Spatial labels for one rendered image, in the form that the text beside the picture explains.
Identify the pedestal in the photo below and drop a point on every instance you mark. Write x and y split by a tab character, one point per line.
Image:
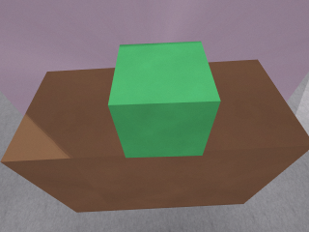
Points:
67	145

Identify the carton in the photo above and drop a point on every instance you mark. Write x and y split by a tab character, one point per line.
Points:
163	99

